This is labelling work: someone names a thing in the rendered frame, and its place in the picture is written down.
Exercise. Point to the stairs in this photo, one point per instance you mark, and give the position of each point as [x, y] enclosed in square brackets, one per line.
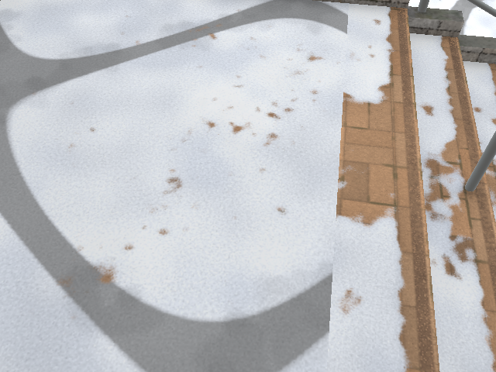
[456, 113]

